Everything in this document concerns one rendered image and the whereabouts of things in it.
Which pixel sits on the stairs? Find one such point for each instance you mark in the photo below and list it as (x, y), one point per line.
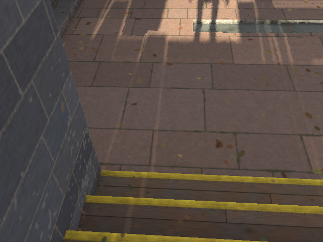
(133, 206)

